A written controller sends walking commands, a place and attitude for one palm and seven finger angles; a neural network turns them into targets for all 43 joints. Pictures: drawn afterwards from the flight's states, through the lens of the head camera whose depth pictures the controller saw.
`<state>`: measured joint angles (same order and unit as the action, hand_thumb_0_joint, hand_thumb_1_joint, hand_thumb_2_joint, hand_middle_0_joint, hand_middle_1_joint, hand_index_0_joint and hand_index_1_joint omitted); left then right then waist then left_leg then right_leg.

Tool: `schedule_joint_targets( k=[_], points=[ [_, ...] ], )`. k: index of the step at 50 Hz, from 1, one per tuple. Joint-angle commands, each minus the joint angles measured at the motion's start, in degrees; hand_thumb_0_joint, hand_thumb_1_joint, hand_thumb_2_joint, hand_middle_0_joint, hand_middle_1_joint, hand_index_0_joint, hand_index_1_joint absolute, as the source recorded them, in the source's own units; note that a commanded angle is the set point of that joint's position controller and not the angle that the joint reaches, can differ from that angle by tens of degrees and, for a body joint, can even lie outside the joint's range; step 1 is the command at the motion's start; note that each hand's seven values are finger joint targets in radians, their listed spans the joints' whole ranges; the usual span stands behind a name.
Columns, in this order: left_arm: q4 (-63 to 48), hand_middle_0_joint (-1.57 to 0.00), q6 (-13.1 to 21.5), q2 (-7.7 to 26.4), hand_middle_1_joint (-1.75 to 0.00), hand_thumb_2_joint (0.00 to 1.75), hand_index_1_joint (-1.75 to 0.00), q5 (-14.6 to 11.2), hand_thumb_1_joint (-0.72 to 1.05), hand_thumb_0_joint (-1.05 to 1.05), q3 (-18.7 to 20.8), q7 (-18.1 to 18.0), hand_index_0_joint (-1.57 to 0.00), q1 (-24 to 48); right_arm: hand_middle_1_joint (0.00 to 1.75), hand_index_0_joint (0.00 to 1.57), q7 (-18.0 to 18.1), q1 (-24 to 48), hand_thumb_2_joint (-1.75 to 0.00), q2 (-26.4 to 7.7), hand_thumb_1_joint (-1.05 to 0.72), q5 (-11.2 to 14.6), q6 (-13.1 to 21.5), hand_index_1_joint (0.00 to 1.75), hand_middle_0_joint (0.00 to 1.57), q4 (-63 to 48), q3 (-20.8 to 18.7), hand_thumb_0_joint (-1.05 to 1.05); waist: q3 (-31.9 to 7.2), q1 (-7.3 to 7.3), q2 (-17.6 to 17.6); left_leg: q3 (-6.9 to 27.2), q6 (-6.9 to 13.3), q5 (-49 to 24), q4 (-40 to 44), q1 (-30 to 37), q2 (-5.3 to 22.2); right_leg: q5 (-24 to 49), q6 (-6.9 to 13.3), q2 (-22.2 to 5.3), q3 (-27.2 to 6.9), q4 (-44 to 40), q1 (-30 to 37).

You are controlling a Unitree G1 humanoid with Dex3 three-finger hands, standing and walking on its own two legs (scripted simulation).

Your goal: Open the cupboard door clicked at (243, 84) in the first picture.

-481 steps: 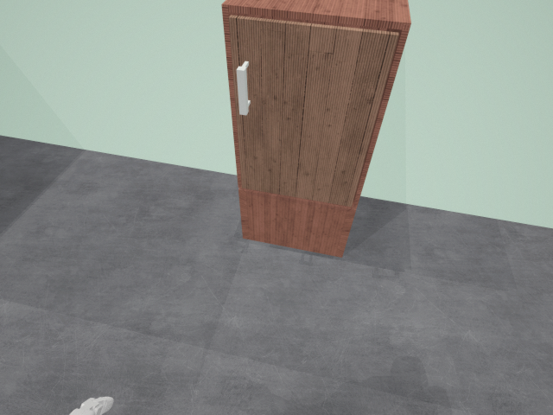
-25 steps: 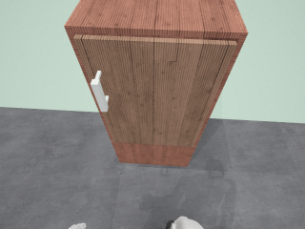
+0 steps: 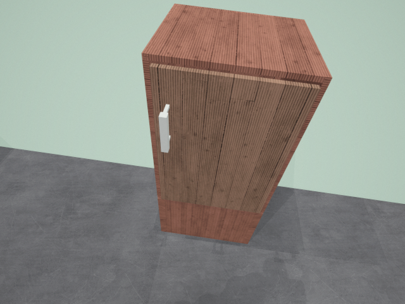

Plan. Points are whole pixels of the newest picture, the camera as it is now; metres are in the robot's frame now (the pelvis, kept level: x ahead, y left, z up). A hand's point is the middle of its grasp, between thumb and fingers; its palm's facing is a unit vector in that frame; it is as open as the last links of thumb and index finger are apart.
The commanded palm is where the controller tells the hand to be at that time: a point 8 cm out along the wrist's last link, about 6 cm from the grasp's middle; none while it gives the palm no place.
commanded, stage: come to a stop and stand still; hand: left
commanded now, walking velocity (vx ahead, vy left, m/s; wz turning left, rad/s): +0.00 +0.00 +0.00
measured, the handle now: (166, 128) +0.56 +0.15 +0.01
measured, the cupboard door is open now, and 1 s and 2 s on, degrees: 0 0 0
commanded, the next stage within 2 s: look again from close up in 0.60 s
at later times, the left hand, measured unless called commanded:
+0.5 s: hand out of the picture -0.06 +0.14 -0.17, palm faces +0.02 -0.99 -0.14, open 7.4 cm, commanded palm none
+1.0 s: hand out of the picture -0.01 +0.20 -0.17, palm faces +0.00 -0.97 -0.22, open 7.4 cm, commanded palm none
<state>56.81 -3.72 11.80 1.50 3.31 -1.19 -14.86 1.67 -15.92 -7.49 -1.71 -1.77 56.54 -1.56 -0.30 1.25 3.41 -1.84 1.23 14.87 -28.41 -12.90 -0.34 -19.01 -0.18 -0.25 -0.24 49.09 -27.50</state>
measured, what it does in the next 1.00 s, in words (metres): steps on the spot: right foot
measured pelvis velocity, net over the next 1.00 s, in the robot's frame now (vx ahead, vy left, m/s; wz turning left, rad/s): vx -0.03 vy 0.02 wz -0.03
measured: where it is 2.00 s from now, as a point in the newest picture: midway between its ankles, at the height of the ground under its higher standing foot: outside the picture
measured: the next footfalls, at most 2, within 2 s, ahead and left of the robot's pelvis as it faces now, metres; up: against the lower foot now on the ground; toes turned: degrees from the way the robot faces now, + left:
right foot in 0.16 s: -0.01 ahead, -0.11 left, +0.00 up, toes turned -3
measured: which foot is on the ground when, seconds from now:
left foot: down 0.00-1.00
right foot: up 0.00-0.14, down 0.16-1.00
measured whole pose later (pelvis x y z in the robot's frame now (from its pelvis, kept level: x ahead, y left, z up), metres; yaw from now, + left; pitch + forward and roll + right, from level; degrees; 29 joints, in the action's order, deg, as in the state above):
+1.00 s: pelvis -0.03 +0.02 +0.00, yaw -2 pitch -1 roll +0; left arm 61.0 1.4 8.2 1.0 -0.3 -2.5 -18.1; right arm 1.1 -19.0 -8.5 -1.5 0.4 60.9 0.2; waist -0.3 -0.6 -2.2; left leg -3.2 2.9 14.2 -31.3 -16.8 -1.4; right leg -18.6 -0.6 -0.9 0.0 31.4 -12.4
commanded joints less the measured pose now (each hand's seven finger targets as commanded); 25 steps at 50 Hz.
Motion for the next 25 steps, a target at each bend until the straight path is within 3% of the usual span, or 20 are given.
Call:
schedule_joint_targets(
  k=[1, 3, 4, 5, 6, 7, 8, 9, 10, 12, 16, 17, 21, 25],
  points=[
    [-1.38, -0.20, 1.81, 0.37, -0.30, 0.90, -0.30, -0.01, 0.90, 0.00, -0.10, -0.03, -0.20, -4.77, 0.30, 0.20, 0.41, 4.16, -0.90, -8.45, -0.90, 0.33, 2.05, 0.30, 0.20, -3.78, -0.94, 0.00, 3.85, 1.53, -10.01, 8.23, 6.77, 1.45, 15.59, -7.43, 10.42, -1.53, -0.56, -0.19, 0.04, 3.71, 4.44],
    [-1.87, -0.20, 2.66, -0.05, -0.30, 0.90, -0.30, -0.25, 0.90, 0.00, -0.95, -0.12, -0.20, -2.93, 0.30, 0.20, 0.54, -0.33, -0.90, -8.53, -0.90, 0.16, 2.09, 0.30, 0.20, -2.00, -1.04, 0.00, 1.58, -0.77, -10.65, 10.67, 7.79, -3.16, 13.35, 0.21, 12.26, -5.79, -0.62, -1.52, 1.03, -7.84, 5.41],
    [-1.56, -0.20, 3.14, -0.39, -0.30, 0.90, -0.30, -0.35, 0.90, 0.00, -1.20, -0.15, -0.20, -2.46, 0.30, 0.20, 0.59, -1.84, -0.90, -8.25, -0.90, 0.24, 2.14, 0.30, 0.20, -1.13, -1.02, 0.00, 0.79, -1.54, -9.74, 10.72, 7.93, -8.77, 11.93, 3.84, 12.47, -5.74, -0.75, -1.42, 1.19, -13.55, 6.17],
    [-0.92, -0.20, 3.60, -0.64, -0.30, 0.90, -0.30, -0.61, 0.90, 0.00, -1.40, -0.31, -0.20, -3.53, 0.30, 0.20, 0.54, -3.40, -0.90, -8.25, -0.90, 0.45, 2.29, 0.30, 0.20, -0.33, -0.99, 0.00, -0.46, -1.27, -9.04, 11.19, 7.48, -12.59, 9.68, 4.12, 12.16, -2.61, -0.77, -1.43, 0.93, -20.24, 10.15],
    [0.49, -0.20, 4.08, -0.30, -0.30, 0.90, -0.30, -0.68, 0.90, 0.00, -1.61, -0.52, -0.20, -5.68, 0.30, 0.20, 0.48, -4.12, -0.90, -7.99, -0.90, 0.86, 2.46, 0.30, 0.20, 0.45, -0.73, 0.00, -1.72, -0.55, -6.60, 10.38, 5.77, -14.22, 7.08, 3.23, 10.58, 4.57, -0.66, -1.72, 0.24, -27.85, 15.47],
    [1.81, -0.20, 4.67, 1.26, -0.30, 0.90, -0.30, -0.66, 0.90, 0.00, -1.67, -0.90, -0.20, -7.33, 0.30, 0.20, 0.26, -4.11, -0.90, -6.47, -0.90, 1.50, 2.87, 0.30, 0.20, 0.81, -0.49, 0.00, -2.93, -0.59, -3.21, 7.57, 3.14, -12.69, 4.32, -0.04, 8.27, 11.97, 0.45, -5.05, -4.72, -29.88, 20.89],
    [2.64, -0.20, 5.08, 2.66, -0.30, 0.90, -0.30, -0.66, 0.90, 0.00, -1.94, -1.12, -0.20, -7.47, 0.30, 0.20, 0.17, -3.37, -0.90, -5.10, -0.90, 1.88, 2.94, 0.30, 0.20, 0.75, -0.05, 0.00, -1.61, -1.26, 2.05, 4.11, 0.90, -8.71, 3.30, -1.19, 5.30, 19.06, 2.25, -9.22, -8.51, -29.39, 19.90],
    [2.83, -0.20, 5.13, 3.58, -0.30, 0.90, -0.30, -0.79, 0.90, 0.00, -2.07, -1.10, -0.20, -6.86, 0.30, 0.20, -0.08, -3.37, -0.90, -4.53, -0.90, 1.78, 2.90, 0.30, 0.20, 0.75, 0.19, 0.00, -0.69, -1.85, 1.53, 2.97, 0.09, -6.71, 4.24, -0.62, 3.93, 23.66, 3.65, -11.51, -8.05, -28.78, 18.74],
    [3.64, -0.20, 5.42, 2.86, -0.30, 0.90, -0.30, -0.83, 0.90, 0.00, -2.27, -1.08, -0.20, -6.38, 0.30, 0.20, 0.00, -3.25, -0.90, -4.55, -0.90, 1.42, 2.72, 0.30, 0.20, 1.66, 0.31, 0.00, -1.85, -2.19, 3.33, 2.53, -0.36, -8.91, 4.50, 1.88, 4.06, 24.16, 4.04, -9.81, -7.77, -27.64, 17.77],
    [4.24, -0.20, 5.54, 1.68, -0.30, 0.90, -0.30, -1.15, 0.90, 0.00, -2.76, -1.18, -0.20, -6.11, 0.30, 0.20, 0.15, -2.89, -0.90, -5.25, -0.90, 1.34, 2.40, 0.30, 0.20, 3.02, 0.23, 0.00, 0.17, -1.98, 4.65, 2.65, -0.58, -7.96, 4.86, 3.96, 4.66, 18.39, 3.71, -8.35, -6.90, -29.25, 14.81],
    [5.09, -0.20, 4.82, 0.67, -0.30, 0.90, -0.30, -1.12, 0.90, 0.00, -2.97, -1.15, -0.20, -5.91, 0.30, 0.20, 0.04, -3.48, -0.90, -4.68, -0.90, 1.20, 2.15, 0.30, 0.20, 5.33, 0.76, 0.00, 6.47, -1.76, -2.14, 3.91, -0.24, -2.92, 8.45, 2.44, 5.31, 0.95, 2.90, -5.70, -6.23, -32.23, 10.18],
    [5.34, -0.20, 4.69, 0.82, -0.30, 0.90, -0.30, -1.07, 0.90, 0.00, -2.94, -1.14, -0.20, -6.11, 0.30, 0.20, 0.00, -3.84, -0.90, -4.58, -0.90, 1.14, 2.00, 0.30, 0.20, 5.67, 0.80, 0.00, 7.27, -1.76, -1.90, 4.00, -0.32, -0.87, 9.04, 1.69, 5.24, -1.63, 2.81, -5.33, -6.33, -32.60, 9.58],
    [5.54, -0.20, 4.41, 0.55, -0.30, 0.90, -0.30, -0.93, 0.90, 0.00, -2.58, -1.09, -0.20, -7.00, 0.30, 0.20, -0.09, -5.05, -0.90, -3.99, -0.90, 0.82, 1.57, 0.30, 0.20, 6.47, 0.70, 0.00, 8.63, -1.60, -2.04, 3.83, -0.36, 2.86, 8.95, -0.15, 4.59, -7.81, 2.79, -5.10, -6.61, -34.04, 7.95],
    [5.48, -0.20, 4.35, 0.21, -0.30, 0.90, -0.30, -0.94, 0.90, 0.00, -2.41, -1.02, -0.20, -7.35, 0.30, 0.20, -0.02, -6.40, -0.90, -3.41, -0.90, 0.67, 1.58, 0.30, 0.20, 6.82, 0.71, 0.00, 7.84, -1.56, -2.83, 4.20, -0.30, 4.20, 8.92, -1.30, 4.65, -8.66, 2.82, -4.86, -6.38, -33.78, 8.11]
  ],
)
